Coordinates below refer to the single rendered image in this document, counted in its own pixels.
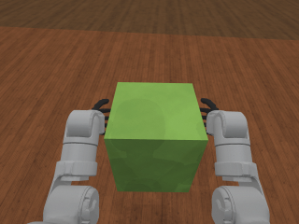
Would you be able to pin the robot left forearm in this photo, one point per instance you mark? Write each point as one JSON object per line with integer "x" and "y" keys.
{"x": 78, "y": 158}

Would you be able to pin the carton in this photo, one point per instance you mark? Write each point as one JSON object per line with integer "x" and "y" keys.
{"x": 155, "y": 136}

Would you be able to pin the right robot upper arm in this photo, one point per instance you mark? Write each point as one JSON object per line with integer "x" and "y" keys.
{"x": 239, "y": 205}

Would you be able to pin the left robot hand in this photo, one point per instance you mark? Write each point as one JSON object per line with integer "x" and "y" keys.
{"x": 103, "y": 110}

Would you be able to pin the left robot upper arm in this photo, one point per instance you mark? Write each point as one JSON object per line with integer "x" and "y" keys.
{"x": 71, "y": 204}

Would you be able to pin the right robot hand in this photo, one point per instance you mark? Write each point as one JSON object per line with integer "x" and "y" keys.
{"x": 207, "y": 110}

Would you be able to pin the robot right forearm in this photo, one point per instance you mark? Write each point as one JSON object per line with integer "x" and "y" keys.
{"x": 233, "y": 154}

